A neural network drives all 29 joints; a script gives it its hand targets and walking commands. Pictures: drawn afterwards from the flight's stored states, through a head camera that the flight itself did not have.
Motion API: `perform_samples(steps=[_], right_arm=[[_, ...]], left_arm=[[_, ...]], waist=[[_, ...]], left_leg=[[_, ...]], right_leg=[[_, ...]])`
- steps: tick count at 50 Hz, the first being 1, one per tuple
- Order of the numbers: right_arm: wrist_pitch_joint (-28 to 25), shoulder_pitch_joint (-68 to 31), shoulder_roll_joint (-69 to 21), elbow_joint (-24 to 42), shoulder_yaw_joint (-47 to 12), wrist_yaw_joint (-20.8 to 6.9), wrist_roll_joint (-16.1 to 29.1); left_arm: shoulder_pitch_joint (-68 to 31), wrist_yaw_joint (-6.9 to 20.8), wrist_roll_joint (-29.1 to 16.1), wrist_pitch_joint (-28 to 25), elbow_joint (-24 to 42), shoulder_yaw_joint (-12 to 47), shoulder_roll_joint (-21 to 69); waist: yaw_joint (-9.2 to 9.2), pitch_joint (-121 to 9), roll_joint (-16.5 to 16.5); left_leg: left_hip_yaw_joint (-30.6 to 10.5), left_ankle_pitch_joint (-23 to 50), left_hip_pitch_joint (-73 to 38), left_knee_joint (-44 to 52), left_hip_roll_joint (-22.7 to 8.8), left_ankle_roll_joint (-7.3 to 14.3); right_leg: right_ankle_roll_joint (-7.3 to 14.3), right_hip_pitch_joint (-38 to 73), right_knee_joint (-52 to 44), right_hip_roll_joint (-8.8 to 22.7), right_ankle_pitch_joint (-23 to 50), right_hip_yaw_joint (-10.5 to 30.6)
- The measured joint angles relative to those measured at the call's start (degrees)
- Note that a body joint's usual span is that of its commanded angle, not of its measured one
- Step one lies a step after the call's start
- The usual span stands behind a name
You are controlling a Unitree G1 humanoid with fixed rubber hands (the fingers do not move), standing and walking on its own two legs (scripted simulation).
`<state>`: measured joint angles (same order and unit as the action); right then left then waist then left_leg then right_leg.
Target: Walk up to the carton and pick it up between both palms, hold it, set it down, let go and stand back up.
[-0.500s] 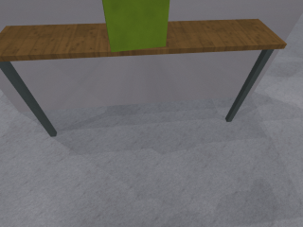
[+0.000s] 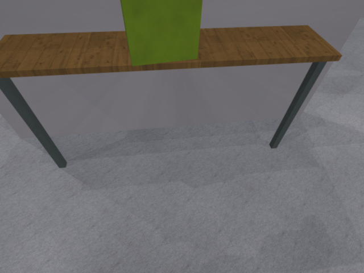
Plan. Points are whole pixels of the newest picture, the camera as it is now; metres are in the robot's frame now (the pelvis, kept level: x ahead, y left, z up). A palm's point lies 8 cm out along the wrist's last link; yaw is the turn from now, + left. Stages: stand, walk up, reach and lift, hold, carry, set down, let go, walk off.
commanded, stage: stand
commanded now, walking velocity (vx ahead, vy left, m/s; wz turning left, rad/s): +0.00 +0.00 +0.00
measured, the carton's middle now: (159, 20) +1.01 +0.09 +0.09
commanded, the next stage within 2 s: walk up in 1.60 s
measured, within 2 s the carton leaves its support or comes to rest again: neither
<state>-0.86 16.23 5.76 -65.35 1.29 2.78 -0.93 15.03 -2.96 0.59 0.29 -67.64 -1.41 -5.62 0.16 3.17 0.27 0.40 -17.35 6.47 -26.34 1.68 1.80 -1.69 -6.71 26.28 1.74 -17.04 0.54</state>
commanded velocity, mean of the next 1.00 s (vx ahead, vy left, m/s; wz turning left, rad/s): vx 0.00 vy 0.00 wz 0.00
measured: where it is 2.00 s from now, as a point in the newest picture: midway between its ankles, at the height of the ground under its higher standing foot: outside the picture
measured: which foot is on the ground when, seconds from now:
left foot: down 0.00-1.00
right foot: down 0.00-1.00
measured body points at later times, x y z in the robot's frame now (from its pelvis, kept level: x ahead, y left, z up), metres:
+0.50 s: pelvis +0.00 +0.01 +0.00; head +0.01 +0.01 +0.45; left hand -0.03 +0.20 -0.17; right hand -0.02 -0.20 -0.16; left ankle -0.03 +0.10 -0.74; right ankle -0.03 -0.14 -0.74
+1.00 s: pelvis +0.00 +0.01 +0.00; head +0.01 +0.02 +0.45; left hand -0.02 +0.21 -0.17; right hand -0.02 -0.19 -0.16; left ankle -0.03 +0.10 -0.74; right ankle -0.03 -0.14 -0.74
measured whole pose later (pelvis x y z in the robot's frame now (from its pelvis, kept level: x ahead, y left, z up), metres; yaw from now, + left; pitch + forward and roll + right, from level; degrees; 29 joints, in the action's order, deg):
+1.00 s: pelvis +0.00 +0.01 +0.00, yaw +0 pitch -2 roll +0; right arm -1.3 18.3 5.1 -65.5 0.6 2.7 -0.6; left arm 15.7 -3.0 0.4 0.4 -69.1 0.2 -5.4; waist 0.2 2.8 0.9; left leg 1.0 -16.8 6.2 -24.9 2.9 3.0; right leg -2.9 -6.5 24.9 2.9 -16.4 1.1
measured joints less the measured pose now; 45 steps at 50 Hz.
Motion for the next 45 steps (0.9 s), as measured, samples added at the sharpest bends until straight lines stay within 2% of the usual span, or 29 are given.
perform_samples(steps=[45], right_arm=[[-0.3,1.8,-0.5,-0.2,-0.7,0.0,0.3]], left_arm=[[0.7,0.1,-0.1,0.1,-1.4,1.5,0.0]], waist=[[-0.04,-0.3,0.4]], left_leg=[[0.5,0.7,-0.4,1.5,1.1,1.1]], right_leg=[[-1.1,0.3,-1.4,1.1,0.7,0.5]])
